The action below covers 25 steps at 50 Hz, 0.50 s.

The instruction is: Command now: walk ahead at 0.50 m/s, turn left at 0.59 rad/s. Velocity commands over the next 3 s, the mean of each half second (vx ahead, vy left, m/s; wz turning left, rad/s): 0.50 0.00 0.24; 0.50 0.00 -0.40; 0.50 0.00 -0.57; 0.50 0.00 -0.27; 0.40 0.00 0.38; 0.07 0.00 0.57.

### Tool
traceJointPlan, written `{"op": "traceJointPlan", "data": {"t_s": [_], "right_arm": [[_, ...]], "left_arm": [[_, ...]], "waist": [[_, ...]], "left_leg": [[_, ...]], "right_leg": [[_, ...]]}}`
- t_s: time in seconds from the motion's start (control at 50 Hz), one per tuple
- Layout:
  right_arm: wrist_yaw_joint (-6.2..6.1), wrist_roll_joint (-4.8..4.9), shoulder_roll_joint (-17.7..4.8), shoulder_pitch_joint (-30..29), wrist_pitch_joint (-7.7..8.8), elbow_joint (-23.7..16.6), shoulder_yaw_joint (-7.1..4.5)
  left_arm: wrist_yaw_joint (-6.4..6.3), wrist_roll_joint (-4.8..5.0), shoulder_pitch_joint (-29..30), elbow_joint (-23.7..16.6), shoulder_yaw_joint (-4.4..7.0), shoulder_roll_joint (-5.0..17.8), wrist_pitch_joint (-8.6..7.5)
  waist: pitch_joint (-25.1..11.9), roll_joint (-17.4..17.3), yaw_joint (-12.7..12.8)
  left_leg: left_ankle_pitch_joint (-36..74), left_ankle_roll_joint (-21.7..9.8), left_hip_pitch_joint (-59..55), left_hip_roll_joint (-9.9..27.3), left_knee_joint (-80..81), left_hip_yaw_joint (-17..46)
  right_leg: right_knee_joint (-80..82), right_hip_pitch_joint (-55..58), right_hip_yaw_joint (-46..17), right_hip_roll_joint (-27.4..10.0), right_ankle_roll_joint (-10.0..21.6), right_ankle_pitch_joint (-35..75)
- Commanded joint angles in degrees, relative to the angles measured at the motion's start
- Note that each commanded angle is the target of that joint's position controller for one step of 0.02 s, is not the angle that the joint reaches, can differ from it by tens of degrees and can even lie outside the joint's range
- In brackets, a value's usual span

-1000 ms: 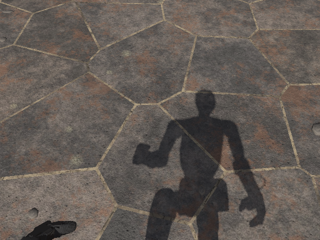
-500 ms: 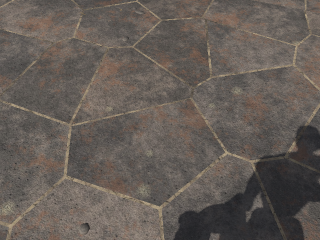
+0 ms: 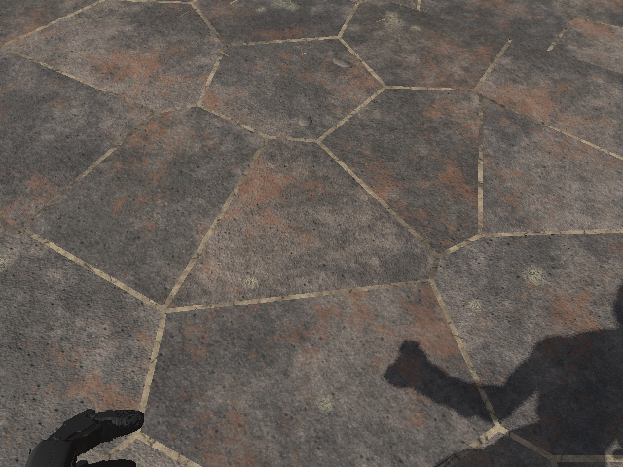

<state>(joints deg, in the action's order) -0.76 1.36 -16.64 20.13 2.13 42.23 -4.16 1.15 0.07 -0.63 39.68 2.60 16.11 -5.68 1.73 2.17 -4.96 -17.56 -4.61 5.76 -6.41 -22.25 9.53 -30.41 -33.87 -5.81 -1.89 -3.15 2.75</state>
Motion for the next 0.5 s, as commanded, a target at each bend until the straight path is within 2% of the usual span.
{"op": "traceJointPlan", "data": {"t_s": [0.02, 0.04, 0.06, 0.08, 0.1, 0.12, 0.14, 0.16, 0.18, 0.2, 0.22, 0.24, 0.26, 0.3, 0.36, 0.4, 0.44, 0.5], "right_arm": [[-0.6, 0.1, -9.07, 1.1, 0.04, -2.52, -2.55], [-0.65, -0.11, -8.88, 0.62, -0.14, -2.5, -2.53], [-0.59, -0.24, -7.78, 0.04, -0.23, -2.59, -2.17], [-0.34, -0.62, -5.23, 0.11, -0.07, -2.91, -1.2], [-0.32, -1.64, -2.36, 3.32, 0.19, -3.58, -0.07], [-0.28, 0.55, -0.93, 10.56, 0.73, -3.77, 0.56], [-0.4, 1.07, -6.72, 7.37, 0.87, -2.68, -0.39], [-0.33, 0.65, -8.85, 0.2, 0.81, -3.85, -0.97], [-0.36, -0.2, -8.19, -3.68, 0.87, -4.77, -0.83], [-0.13, -0.83, -7.22, -5.47, 1.17, -5.46, -0.84], [0.23, -0.76, -6.14, -5.01, 1.32, -5.55, -0.72], [0.46, -0.57, -5.08, -4.32, 1.34, -5.31, -0.5], [0.61, -0.58, -4.05, -4.21, 1.3, -5.25, -0.22], [0.76, -1.07, -2.66, -7.36, 1.38, -6.52, 0.52], [1.27, -1.11, -1.43, -12.6, 1.93, -7.64, 1.42], [1.67, -0.81, -1.5, -15.91, 2.22, -8.18, 1.57], [2.0, -0.54, -1.97, -19.44, 2.55, -9.35, 1.46], [2.58, -0.32, -3.72, -20.6, 3.22, -10.21, 0.82]], "left_arm": [[0.55, 0.41, 4.19, -4.77, 2.01, 6.7, -1.68], [0.58, 0.46, 1.85, -4.14, 2.3, 7.2, -1.94], [0.41, 0.19, -2.66, -2.75, 2.83, 7.8, -2.23], [0.12, -0.69, -8.86, -1.56, 3.6, 9.59, -2.55], [-0.1, -1.37, -16.99, -0.8, 4.39, 12.99, -2.51], [0.55, -0.83, -21.92, 2.56, 5.31, 15.45, -1.57], [0.76, 0.77, -20.46, 1.73, 3.99, 9.96, -1.43], [0.52, 0.69, -17.12, 1.3, 3.15, 7.34, -1.05], [0.47, -0.11, -14.52, 0.93, 2.63, 6.68, -0.74], [0.35, -0.47, -12.98, 1.31, 2.26, 5.73, -0.58], [0.18, -0.87, -12.4, 1.55, 1.86, 5.0, -0.68], [0.14, -0.67, -12.44, 1.97, 1.7, 4.45, -0.78], [0.09, -0.26, -12.92, 2.49, 1.71, 4.73, -0.88], [-0.14, 0.35, -14.01, 3.47, 2.23, 6.93, -0.92], [-0.44, 0.71, -15.21, 4.5, 2.66, 9.02, -0.34], [-0.47, 1.07, -16.88, 5.44, 2.67, 9.68, 0.06], [-0.44, 1.54, -19.94, 6.85, 2.58, 9.8, 0.58], [-0.79, 1.85, -21.25, 7.92, 2.83, 10.84, 1.6]], "waist": [[-1.13, -8.31, 1.46], [-1.65, -9.43, 2.67], [-3.38, -9.74, 4.97], [-8.7, -8.44, 7.8], [-17.13, -0.14, 9.31], [-20.96, 18.65, 6.92], [-14.73, 9.96, 8.7], [-7.37, 4.56, 9.7], [-3.78, 0.74, 8.87], [-1.5, 0.43, 7.67], [-1.51, 2.09, 6.25], [-1.87, 3.32, 5.66], [-2.07, 3.64, 5.41], [-1.09, 2.96, 5.97], [-0.56, 2.05, 7.6], [-0.16, 2.0, 8.83], [0.64, 1.85, 9.91], [1.01, 2.6, 8.56]], "left_leg": [[12.36, -6.75, 1.48, 14.43, 1.29, 13.72], [14.39, -6.27, 0.44, 14.91, -0.45, 14.19], [18.5, -5.24, 0.55, 13.57, -3.86, 13.34], [20.88, -3.44, 2.79, 10.68, -12.8, 10.53], [8.38, -0.73, 12.98, 5.67, -29.24, 5.56], [-16.21, 2.78, 31.69, -0.11, -45.4, 0.44], [-14.2, 3.06, 37.9, 3.8, -51.12, 2.88], [-8.99, 3.09, 39.27, 5.54, -51.69, 1.2], [-5.5, 3.11, 37.74, 7.28, -50.14, -0.57], [-2.91, 3.09, 36.53, 8.92, -46.78, -0.91], [-1.36, 3.02, 33.63, 10.44, -44.1, -1.53], [-0.95, 3.21, 32.13, 11.0, -41.78, -2.58], [-0.92, 3.53, 31.7, 11.34, -39.54, -3.68], [1.56, 4.45, 32.66, 12.15, -33.07, -5.26], [10.96, 4.97, 30.2, 11.98, -21.62, -6.94], [16.24, 5.21, 27.0, 10.75, -15.53, -8.18], [18.08, 5.27, 24.93, 9.59, -11.95, -8.4], [15.31, 4.0, 22.07, 8.53, -7.36, -7.56]], "right_leg": [[2.84, 6.58, 0.69, 1.9, 1.52, -3.33], [3.27, 8.75, 1.44, 1.82, 2.51, -5.3], [5.51, 14.79, 2.9, 2.18, 4.02, -4.77], [4.87, 25.77, 0.75, -1.17, 6.7, -4.72], [2.65, 42.51, -11.38, -11.28, 11.61, -6.27], [10.91, 54.85, -37.77, -20.63, 19.77, -22.92], [14.08, 51.22, -39.4, -19.82, 18.2, -36.02], [14.74, 43.93, -30.54, -17.56, 16.0, -33.34], [15.62, 37.19, -24.24, -15.26, 15.2, -26.13], [16.69, 32.61, -19.98, -13.43, 15.34, -20.05], [17.7, 29.82, -16.48, -11.72, 14.87, -15.62], [18.64, 28.73, -14.11, -10.6, 14.98, -12.75], [19.38, 28.03, -12.2, -10.35, 15.5, -10.07], [21.27, 27.09, -9.35, -10.79, 16.65, -5.84], [22.39, 26.25, -4.12, -9.45, 15.73, -2.85], [22.12, 25.82, -1.46, -8.63, 14.75, -1.62], [21.09, 26.37, -2.24, -9.29, 14.37, -1.21], [17.87, 29.45, -4.9, -11.33, 13.03, -0.75]]}}
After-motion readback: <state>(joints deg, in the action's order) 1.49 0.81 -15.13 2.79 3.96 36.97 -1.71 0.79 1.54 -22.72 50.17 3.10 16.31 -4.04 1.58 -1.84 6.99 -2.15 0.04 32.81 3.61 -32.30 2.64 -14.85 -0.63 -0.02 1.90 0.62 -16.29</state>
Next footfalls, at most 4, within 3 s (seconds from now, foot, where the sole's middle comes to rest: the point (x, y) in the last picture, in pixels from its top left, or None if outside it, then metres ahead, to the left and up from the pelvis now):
0.08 right None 0.23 -0.14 -0.78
0.56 left None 0.46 0.15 -0.78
1.10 right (336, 349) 0.73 -0.12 -0.78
1.58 left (290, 238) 1.07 -0.04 -0.78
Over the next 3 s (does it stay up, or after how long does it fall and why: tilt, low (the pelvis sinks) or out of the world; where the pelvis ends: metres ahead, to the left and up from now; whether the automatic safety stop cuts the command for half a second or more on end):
stays up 1.34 -0.38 -0.01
